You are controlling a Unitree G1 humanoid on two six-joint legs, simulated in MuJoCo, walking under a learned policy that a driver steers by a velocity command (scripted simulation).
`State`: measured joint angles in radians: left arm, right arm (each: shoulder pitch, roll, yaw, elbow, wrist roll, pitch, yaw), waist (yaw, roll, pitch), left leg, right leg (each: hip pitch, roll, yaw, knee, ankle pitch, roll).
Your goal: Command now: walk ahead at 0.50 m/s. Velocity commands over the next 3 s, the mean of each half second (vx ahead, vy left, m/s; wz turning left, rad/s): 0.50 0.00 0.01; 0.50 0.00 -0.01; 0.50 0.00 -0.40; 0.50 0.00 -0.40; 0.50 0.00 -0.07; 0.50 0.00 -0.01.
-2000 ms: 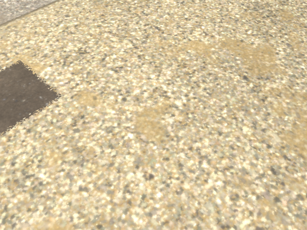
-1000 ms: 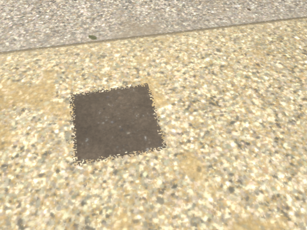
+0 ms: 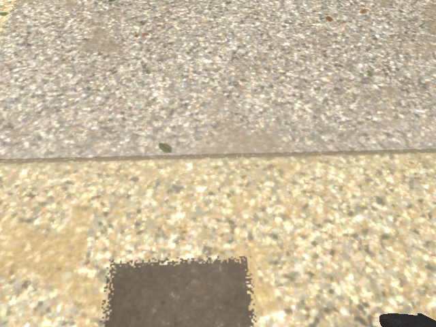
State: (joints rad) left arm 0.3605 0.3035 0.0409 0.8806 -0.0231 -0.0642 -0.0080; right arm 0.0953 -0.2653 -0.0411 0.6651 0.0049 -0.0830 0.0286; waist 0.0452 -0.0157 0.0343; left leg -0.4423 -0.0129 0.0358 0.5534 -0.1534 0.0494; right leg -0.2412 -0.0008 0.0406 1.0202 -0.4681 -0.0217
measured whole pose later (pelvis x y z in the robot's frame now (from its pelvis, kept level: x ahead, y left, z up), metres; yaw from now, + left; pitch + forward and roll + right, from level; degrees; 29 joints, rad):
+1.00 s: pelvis +0.56 -0.01 +0.00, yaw +0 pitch +2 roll -1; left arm 0.37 0.30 0.06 0.93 -0.01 -0.04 0.01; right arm 0.04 -0.26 -0.04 0.76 0.00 -0.09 0.03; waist 0.06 -0.01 0.03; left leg -0.49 0.01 0.04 0.55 -0.09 0.05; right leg -0.04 -0.01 -0.01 0.61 -0.48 -0.01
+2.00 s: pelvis +1.12 -0.12 +0.00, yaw -26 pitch +2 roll -1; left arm 0.37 0.28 0.07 0.82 -0.01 -0.05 0.01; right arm 0.02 -0.27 -0.04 0.77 0.00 -0.11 0.04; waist 0.08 0.03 0.01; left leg -0.51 0.02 -0.01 0.47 0.01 0.02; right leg 0.02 0.08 0.12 0.36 -0.40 -0.06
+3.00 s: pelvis +1.61 -0.39 +0.01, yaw -27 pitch +2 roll -2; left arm 0.37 0.27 0.06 0.90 -0.02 -0.07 0.00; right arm 0.04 -0.26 -0.03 0.80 0.01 -0.07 0.04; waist 0.08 0.04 0.01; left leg -0.60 0.08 -0.02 0.54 0.05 0.01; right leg 0.04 0.05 -0.04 0.22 -0.29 -0.03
